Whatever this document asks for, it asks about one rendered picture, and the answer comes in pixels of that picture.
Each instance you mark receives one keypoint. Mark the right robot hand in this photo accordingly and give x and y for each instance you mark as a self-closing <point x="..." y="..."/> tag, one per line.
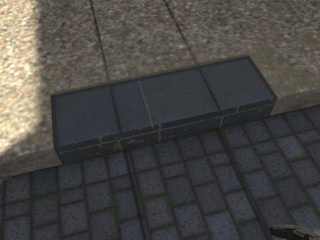
<point x="293" y="232"/>

